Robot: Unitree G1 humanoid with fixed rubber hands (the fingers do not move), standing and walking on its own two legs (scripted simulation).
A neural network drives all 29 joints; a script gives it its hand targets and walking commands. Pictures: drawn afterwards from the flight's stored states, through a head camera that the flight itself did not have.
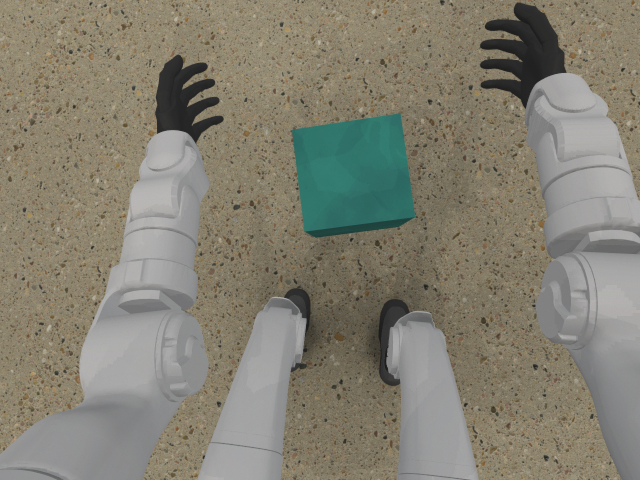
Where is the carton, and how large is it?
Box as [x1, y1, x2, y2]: [292, 113, 414, 237]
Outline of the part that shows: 400,113 292,130 304,231 316,237 398,226 414,217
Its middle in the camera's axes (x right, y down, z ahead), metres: +0.07 -0.11 +0.87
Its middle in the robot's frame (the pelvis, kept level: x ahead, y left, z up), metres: +0.49 +0.02 -0.52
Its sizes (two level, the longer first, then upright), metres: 0.210 0.200 0.250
